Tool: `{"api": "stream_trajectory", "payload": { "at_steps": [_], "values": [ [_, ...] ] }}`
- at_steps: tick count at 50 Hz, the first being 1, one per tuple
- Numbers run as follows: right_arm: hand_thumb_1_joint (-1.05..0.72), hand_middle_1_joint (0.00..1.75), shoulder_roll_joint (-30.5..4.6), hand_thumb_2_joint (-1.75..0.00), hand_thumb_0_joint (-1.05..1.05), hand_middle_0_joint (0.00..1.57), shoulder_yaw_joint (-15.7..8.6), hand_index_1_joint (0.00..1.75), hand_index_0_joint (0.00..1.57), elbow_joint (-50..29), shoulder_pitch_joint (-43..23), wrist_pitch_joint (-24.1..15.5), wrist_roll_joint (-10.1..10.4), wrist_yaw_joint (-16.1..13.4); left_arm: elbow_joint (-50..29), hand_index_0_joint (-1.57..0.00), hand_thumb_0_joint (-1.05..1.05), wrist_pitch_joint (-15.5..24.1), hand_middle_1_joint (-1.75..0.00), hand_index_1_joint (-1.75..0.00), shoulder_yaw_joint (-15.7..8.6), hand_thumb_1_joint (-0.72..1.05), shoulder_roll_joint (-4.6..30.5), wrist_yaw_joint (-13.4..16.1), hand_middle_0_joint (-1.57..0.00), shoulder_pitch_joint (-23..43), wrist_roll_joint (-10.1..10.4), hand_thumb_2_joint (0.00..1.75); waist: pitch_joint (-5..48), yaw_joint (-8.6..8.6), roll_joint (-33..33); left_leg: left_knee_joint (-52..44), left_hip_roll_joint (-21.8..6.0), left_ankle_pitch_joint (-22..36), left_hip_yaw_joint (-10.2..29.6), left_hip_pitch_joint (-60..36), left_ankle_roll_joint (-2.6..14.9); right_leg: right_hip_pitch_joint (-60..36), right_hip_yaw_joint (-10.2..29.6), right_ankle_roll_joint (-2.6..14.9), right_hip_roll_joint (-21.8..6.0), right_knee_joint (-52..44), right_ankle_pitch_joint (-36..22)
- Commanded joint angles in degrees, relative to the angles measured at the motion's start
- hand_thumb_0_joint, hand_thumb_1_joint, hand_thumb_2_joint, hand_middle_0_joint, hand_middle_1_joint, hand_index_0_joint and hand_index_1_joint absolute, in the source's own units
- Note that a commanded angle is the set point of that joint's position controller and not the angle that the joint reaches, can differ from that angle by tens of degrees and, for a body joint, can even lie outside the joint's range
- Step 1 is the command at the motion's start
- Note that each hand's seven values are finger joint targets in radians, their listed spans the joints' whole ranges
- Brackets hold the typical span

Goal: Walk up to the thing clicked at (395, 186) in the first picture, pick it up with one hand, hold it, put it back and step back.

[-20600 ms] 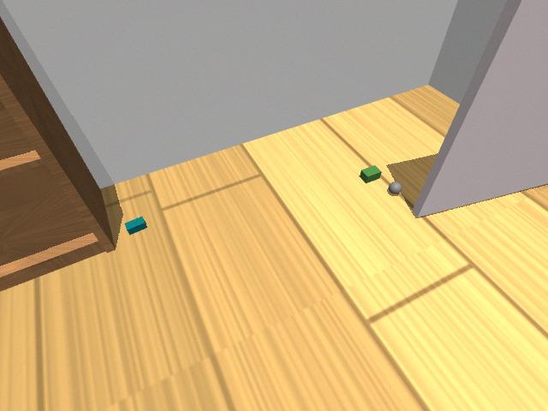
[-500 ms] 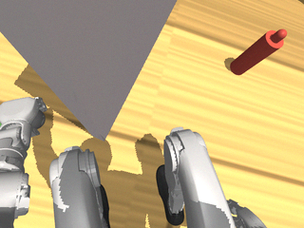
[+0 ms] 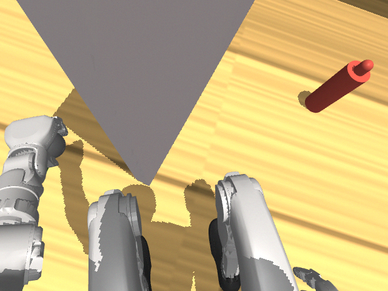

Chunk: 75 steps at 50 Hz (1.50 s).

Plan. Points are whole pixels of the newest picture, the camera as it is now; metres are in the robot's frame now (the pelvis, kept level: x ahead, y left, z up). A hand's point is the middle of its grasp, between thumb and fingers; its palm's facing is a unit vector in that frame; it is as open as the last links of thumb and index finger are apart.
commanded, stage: lift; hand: left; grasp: from above
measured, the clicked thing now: (50, 145) +0.45 +0.29 -0.16
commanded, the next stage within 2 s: hold in 1.34 s
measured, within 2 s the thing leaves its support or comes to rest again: neither
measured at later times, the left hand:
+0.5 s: hand out of the picture +0.36 +0.28 +0.05, palm faces -0.41 -0.12 -0.90, open 8.4 cm
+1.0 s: hand out of the picture +0.34 +0.26 +0.22, palm faces -0.46 -0.12 -0.88, open 8.4 cm
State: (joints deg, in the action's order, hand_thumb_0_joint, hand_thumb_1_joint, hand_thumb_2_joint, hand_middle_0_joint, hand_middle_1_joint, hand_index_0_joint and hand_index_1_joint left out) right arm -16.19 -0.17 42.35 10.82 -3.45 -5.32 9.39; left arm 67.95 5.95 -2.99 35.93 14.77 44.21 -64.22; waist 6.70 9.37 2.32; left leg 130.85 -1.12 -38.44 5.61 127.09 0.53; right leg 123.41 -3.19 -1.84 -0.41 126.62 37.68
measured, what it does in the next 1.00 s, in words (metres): rises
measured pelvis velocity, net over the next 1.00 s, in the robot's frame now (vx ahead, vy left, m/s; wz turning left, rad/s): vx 0.04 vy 0.00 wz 0.07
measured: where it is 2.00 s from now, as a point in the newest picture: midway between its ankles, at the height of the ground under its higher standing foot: (184, 277)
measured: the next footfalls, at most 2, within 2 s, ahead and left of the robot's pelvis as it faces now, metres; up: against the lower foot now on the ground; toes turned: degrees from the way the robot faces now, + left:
none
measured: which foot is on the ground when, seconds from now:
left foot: down 0.00-1.00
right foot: down 0.00-1.00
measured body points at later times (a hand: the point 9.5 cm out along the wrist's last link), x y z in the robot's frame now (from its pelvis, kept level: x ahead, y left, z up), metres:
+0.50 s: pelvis +0.00 +0.00 +0.14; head +0.15 +0.03 +0.57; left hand +0.38 +0.29 +0.10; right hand +0.15 -0.26 +0.03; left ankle +0.08 +0.12 -0.33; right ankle +0.10 -0.13 -0.33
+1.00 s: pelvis +0.04 +0.00 +0.31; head +0.11 +0.01 +0.75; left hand +0.36 +0.26 +0.27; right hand +0.15 -0.26 +0.19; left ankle +0.08 +0.12 -0.33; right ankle +0.10 -0.13 -0.33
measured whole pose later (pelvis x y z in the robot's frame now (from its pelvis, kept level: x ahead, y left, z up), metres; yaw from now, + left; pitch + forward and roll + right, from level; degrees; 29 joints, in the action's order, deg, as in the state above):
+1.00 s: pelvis +0.04 +0.00 +0.31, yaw +4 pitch +16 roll -2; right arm -14.2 -1.9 41.0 14.0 -1.4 1.9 -3.5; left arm 43.5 -1.1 8.8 24.0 5.9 16.9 -57.1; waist 7.5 3.7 2.1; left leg 68.0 -2.4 -27.4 0.2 56.3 0.2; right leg 55.1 -0.5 -1.2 0.0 65.5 26.0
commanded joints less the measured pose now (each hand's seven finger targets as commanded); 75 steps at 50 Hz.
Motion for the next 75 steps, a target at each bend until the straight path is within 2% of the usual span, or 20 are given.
{"api": "stream_trajectory", "payload": {
  "at_steps": [1,2,3,7,9,14,16,19,29,30,36,40,45,48,56,57,61,62,67,75],
  "values": [
    [-0.92,0.3,-13.0,-0.91,0.0,0.2,-5.7,0.3,0.2,-4.2,10.0,0.6,1.8,-1.8,-18.1,-1.01,0.0,0.7,-0.54,-0.52,-0.9,0.6,12.8,-2.0,-1.0,12.4,2.2,0.55,41.1,-0.94,10.4,-18.5,1.5,9.3,-3.4,-31.8,1.34,-24.1,-2.7,4.01,1.8,-16.7,-11.9],
    [-0.92,0.3,-13.2,-0.91,0.0,0.2,-6.0,0.3,0.2,-5.6,8.9,0.9,2.1,-2.2,-21.2,-1.01,0.0,1.1,-0.54,-0.52,-2.5,0.59,15.3,-2.4,-0.99,12.7,2.9,0.54,40.4,-1.38,9.4,-19.7,1.4,7.2,-3.1,-31.7,1.42,-24.4,-2.6,3.99,1.9,-17.7,-9.9],
    [-0.92,0.3,-12.9,-0.91,0.0,0.2,-6.0,0.3,0.2,-5.4,9.3,1.3,2.4,-2.5,-21.4,-1.01,0.0,1.0,-0.53,-0.51,-1.6,0.58,13.4,-3.0,-0.99,9.2,3.1,0.55,40.8,-2.32,10.5,-20.9,1.5,7.3,-3.3,-33.1,1.24,-25.1,-2.4,4.0,1.7,-18.5,-9.8],
    [-0.91,0.3,-12.2,-0.9,0.0,0.2,-6.2,0.3,0.2,-7.2,7.8,2.1,3.5,-4.1,-29.1,-1.01,0.0,1.1,-0.57,-0.55,-1.6,0.6,13.5,-3.7,-0.99,8.8,3.7,0.6,39.9,-2.34,10.1,-25.0,1.4,4.7,-2.7,-35.3,1.25,-26.1,-2.0,3.84,1.7,-21.9,-7.8],
    [-0.91,0.3,-12.2,-0.9,0.0,0.2,-6.3,0.3,0.2,-7.6,7.2,2.4,3.9,-4.8,-28.7,-1.01,0.0,0.5,-0.55,-0.54,-2.6,0.6,14.4,-3.7,-1.0,5.8,3.5,0.59,38.6,-3.09,9.3,-27.7,1.2,3.0,-1.9,-37.5,1.19,-27.2,-2.0,3.75,1.8,-23.4,-6.4],
    [-0.91,0.3,-10.8,-0.9,0.0,0.2,-6.3,0.3,0.2,-9.0,6.3,2.9,4.9,-6.2,-35.2,-1.01,0.0,-1.7,-0.61,-0.6,-0.3,0.61,10.8,-4.2,-0.99,2.8,4.8,0.64,40.6,-3.65,9.1,-33.3,1.3,4.4,-2.5,-44.1,1.06,-34.2,-1.5,3.49,2.0,-29.1,-7.5],
    [-0.91,0.3,-10.5,-0.9,0.0,0.2,-6.4,0.3,0.2,-8.8,5.2,3.0,5.3,-7.1,-35.5,-1.0,0.0,-3.1,-0.63,-0.61,-1.0,0.6,10.6,-4.4,-0.98,0.0,5.6,0.65,38.1,-4.02,7.8,-35.9,1.2,3.3,-2.3,-45.8,1.07,-35.9,-1.2,3.24,1.9,-31.9,-6.4],
    [-0.91,0.3,-9.9,-0.9,0.0,0.2,-6.4,0.3,0.2,-9.2,3.9,3.1,5.8,-8.0,-37.4,-1.0,0.0,-4.8,-0.64,-0.62,1.8,0.61,7.3,-5.4,-0.98,-1.3,6.4,0.66,36.5,-3.47,8.1,-40.5,0.8,2.9,-1.7,-50.8,0.75,-38.9,-1.1,3.15,2.1,-35.2,-6.7],
    [-0.91,0.3,-8.1,-0.9,0.0,0.2,-4.8,0.3,0.2,-9.5,1.5,2.8,7.2,-11.4,-44.3,-0.94,0.0,-7.8,-0.63,-0.62,2.8,0.52,6.4,-7.3,-0.93,-7.1,8.5,0.64,30.2,-4.48,6.3,-55.8,0.6,1.3,-1.7,-64.1,0.56,-54.1,0.7,2.68,2.1,-49.5,-5.6],
    [-0.91,0.3,-7.9,-0.9,0.0,0.2,-4.6,0.3,0.2,-9.1,1.3,2.7,7.3,-11.8,-43.3,-0.95,0.0,-7.9,-0.62,-0.61,4.2,0.53,4.9,-7.5,-0.94,-7.2,8.5,0.62,28.4,-3.99,6.2,-57.5,0.3,1.2,-1.2,-65.6,0.36,-54.4,0.6,2.64,2.2,-50.6,-5.8],
    [-0.91,0.3,-6.5,-0.91,0.0,0.2,-4.1,0.3,0.2,-7.5,2.5,1.6,7.6,-12.9,-38.6,-0.92,0.0,-8.0,-0.67,-0.65,5.7,0.51,1.8,-7.4,-0.9,-10.4,8.1,0.62,24.1,-4.18,3.6,-63.1,0.3,10.9,-2.6,-73.8,0.0,-63.8,1.6,2.96,2.2,-58.9,-11.9],
    [-0.91,0.3,-6.3,-0.91,0.0,0.2,-4.3,0.3,0.2,-7.3,2.9,1.0,7.8,-13.2,-36.1,-0.91,0.0,-7.8,-0.68,-0.66,6.1,0.5,1.5,-7.5,-0.89,-11.6,7.6,0.63,21.0,-5.44,2.7,-68.2,0.5,12.2,-3.2,-77.3,-0.03,-69.4,2.2,3.03,2.5,-64.4,-12.7],
    [-0.91,0.3,-5.9,-0.91,0.0,0.2,-4.3,0.3,0.2,-7.1,3.0,0.0,7.6,-13.2,-34.7,-0.94,0.0,-7.1,-0.67,-0.64,7.7,0.54,-0.9,-6.9,-0.91,-11.8,7.5,0.6,18.0,-5.35,2.1,-73.2,0.9,13.3,-4.1,-81.6,0.01,-74.9,2.7,3.01,2.8,-70.3,-13.6],
    [-0.91,0.3,-6.2,-0.91,0.0,0.2,-4.6,0.3,0.2,-6.7,3.6,-0.4,7.5,-13.2,-35.6,-0.9,0.0,-6.8,-0.7,-0.67,6.6,0.49,0.6,-5.5,-0.87,-9.2,6.9,0.61,19.1,-6.04,2.5,-75.9,1.0,15.9,-4.4,-86.1,-0.19,-78.7,2.8,2.9,2.7,-72.9,-15.9],
    [-0.91,0.3,-6.4,-0.9,0.0,0.2,-4.7,0.3,0.2,-5.9,4.0,-0.3,7.1,-12.9,-34.0,-0.89,0.0,-7.7,-0.69,-0.68,6.8,0.48,-0.4,-2.8,-0.88,-8.7,6.8,0.67,17.9,-6.18,1.6,-82.6,1.2,21.0,-5.1,-94.9,-0.51,-86.2,3.0,2.48,2.4,-80.0,-20.6],
    [-0.91,0.3,-6.1,-0.9,0.0,0.2,-4.5,0.3,0.2,-5.7,4.1,-0.3,7.2,-12.8,-34.3,-0.89,0.0,-8.0,-0.69,-0.67,8.2,0.47,-1.5,-2.9,-0.87,-8.0,6.7,0.66,17.2,-5.71,2.0,-83.2,1.3,21.6,-5.2,-95.6,-0.52,-87.0,3.3,2.43,2.4,-80.7,-21.4],
    [-0.91,0.3,-6.4,-0.9,0.0,0.2,-4.8,0.3,0.2,-5.6,4.5,0.1,7.3,-12.7,-31.1,-0.88,0.0,-8.6,-0.68,-0.66,8.3,0.46,-1.8,-3.6,-0.86,-9.4,7.2,0.65,15.4,-6.22,-0.3,-85.9,1.5,23.9,-5.4,-97.6,-0.4,-90.4,3.5,2.21,2.2,-83.9,-23.7],
    [-0.91,0.3,-6.0,-0.9,0.0,0.2,-4.7,0.3,0.2,-5.8,4.3,0.1,7.3,-12.5,-31.0,-0.88,0.0,-8.7,-0.69,-0.67,9.5,0.46,-3.2,-4.0,-0.86,-9.5,7.8,0.65,14.8,-6.21,-0.1,-86.7,1.6,24.1,-5.6,-98.3,-0.42,-91.6,3.5,2.13,2.2,-84.9,-23.8],
    [-0.91,0.3,-6.2,-0.9,0.0,0.2,-5.0,0.3,0.2,-6.1,4.2,0.3,7.4,-12.4,-30.7,-0.89,0.0,-8.5,-0.68,-0.66,9.1,0.46,-3.0,-5.1,-0.86,-10.5,8.3,0.63,13.8,-6.5,-0.2,-89.5,1.6,27.1,-5.7,-101.4,-0.51,-94.3,3.7,2.09,2.2,-87.5,-26.4],
    [-0.91,0.3,-6.5,-0.9,0.0,0.2,-5.0,0.3,0.2,-6.6,3.8,1.0,7.5,-12.4,-33.4,-0.9,0.0,-7.6,-0.72,-0.69,8.2,0.48,-1.4,-4.9,-0.87,-8.1,6.9,0.67,15.2,-6.82,-0.2,-92.2,1.9,32.8,-6.7,-106.6,-0.44,-99.3,4.0,1.92,1.9,-90.2,-32.1]
  ]
}}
